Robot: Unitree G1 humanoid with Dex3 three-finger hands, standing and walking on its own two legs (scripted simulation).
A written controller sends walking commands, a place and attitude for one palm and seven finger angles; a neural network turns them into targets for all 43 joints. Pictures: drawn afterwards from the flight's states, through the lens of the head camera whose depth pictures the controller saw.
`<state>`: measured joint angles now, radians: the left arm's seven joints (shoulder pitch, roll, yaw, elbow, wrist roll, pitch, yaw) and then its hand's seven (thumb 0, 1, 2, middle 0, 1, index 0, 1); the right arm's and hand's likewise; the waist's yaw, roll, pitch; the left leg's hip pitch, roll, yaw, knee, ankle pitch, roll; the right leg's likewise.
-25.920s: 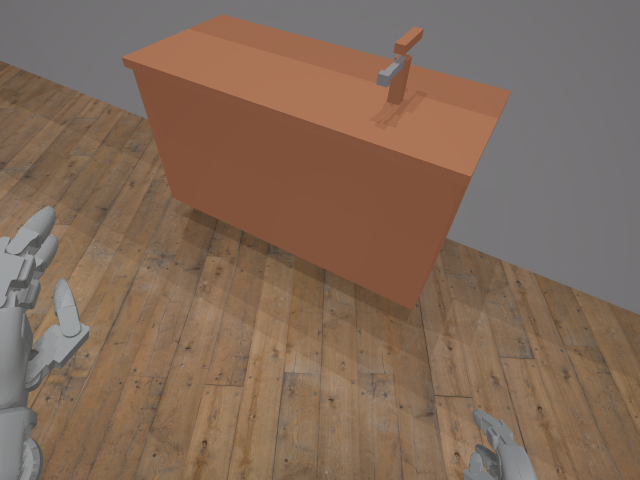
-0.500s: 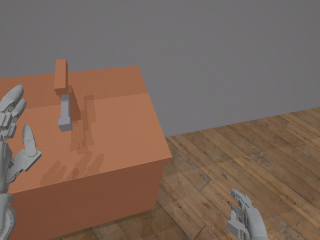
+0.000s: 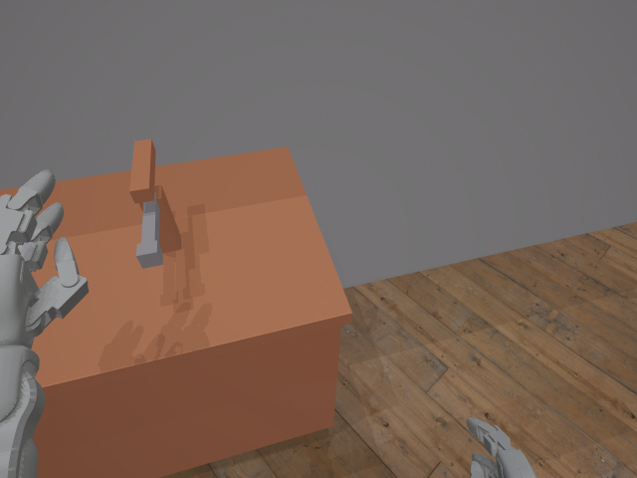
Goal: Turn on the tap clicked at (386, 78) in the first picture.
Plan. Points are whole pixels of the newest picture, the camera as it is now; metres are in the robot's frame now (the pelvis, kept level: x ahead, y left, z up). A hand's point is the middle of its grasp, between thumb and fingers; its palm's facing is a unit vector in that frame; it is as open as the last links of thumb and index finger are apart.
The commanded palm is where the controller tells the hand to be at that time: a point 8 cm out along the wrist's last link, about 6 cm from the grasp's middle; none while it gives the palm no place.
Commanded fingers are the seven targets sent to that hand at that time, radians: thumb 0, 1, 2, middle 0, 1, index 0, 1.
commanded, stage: turn the palm inward beside the body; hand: left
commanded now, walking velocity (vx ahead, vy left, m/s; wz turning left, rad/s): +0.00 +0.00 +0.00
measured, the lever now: (149, 254) +0.39 +0.28 +0.06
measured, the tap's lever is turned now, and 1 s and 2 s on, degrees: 0 0 0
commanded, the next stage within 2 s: reach beside the lever's end, fingers flat in 1.98 s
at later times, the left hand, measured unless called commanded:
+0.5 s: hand (126, 319) +0.23 +0.21 +0.15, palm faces +0.48 -0.83 -0.28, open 7.4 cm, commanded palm +0.16 +0.25 +0.16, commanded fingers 0.00 0.90 0.90 -0.20 -0.30 -0.20 -0.30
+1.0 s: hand (103, 359) +0.20 +0.23 +0.13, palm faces +0.48 -0.86 -0.19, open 7.4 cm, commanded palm +0.14 +0.26 +0.14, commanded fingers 0.00 0.90 0.90 -0.20 -0.30 -0.20 -0.30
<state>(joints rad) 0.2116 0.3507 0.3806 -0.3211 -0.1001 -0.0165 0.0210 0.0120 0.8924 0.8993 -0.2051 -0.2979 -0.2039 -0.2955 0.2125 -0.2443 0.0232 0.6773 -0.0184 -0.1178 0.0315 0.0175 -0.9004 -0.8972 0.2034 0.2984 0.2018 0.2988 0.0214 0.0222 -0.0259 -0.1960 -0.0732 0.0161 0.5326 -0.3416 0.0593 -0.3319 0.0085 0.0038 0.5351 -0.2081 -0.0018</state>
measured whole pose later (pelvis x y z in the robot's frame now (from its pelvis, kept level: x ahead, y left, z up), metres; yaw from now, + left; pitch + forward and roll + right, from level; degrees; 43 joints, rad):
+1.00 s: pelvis +0.02 -0.02 -0.01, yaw +4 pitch +3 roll -1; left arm 0.50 0.26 0.26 -0.46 -0.18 -0.05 0.13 0.02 0.89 0.90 -0.21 -0.30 -0.21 -0.30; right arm 0.22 -0.22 0.02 0.65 0.01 -0.20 -0.05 0.02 -0.90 -0.90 0.20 0.30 0.20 0.30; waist 0.06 0.04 -0.08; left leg -0.31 -0.05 -0.05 0.69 -0.43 0.03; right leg -0.42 0.02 -0.07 0.66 -0.30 -0.04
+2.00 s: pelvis +0.00 -0.05 -0.01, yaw +5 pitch +2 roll +0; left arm 0.56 0.21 0.20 -0.51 -0.23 0.08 0.18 0.02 0.89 0.90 -0.21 -0.30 -0.20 -0.30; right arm 0.20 -0.24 0.02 0.66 0.03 -0.23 -0.06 0.02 -0.90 -0.90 0.20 0.30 0.20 0.30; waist 0.07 0.06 -0.08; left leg -0.30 -0.03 -0.08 0.68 -0.41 0.00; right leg -0.39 0.04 -0.11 0.64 -0.28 -0.07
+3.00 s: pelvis +0.02 -0.03 -0.01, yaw +3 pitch +4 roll -1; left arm 0.19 0.21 0.24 -0.10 -0.18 -0.01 0.20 0.02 0.89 0.90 -0.19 -0.25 -0.19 -0.25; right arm 0.18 -0.23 0.02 0.69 0.01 -0.15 -0.08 0.02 -0.90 -0.90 0.20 0.30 0.20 0.30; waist 0.03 0.04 -0.06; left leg -0.31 -0.04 -0.05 0.64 -0.41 0.03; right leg -0.42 0.03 -0.08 0.62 -0.28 -0.05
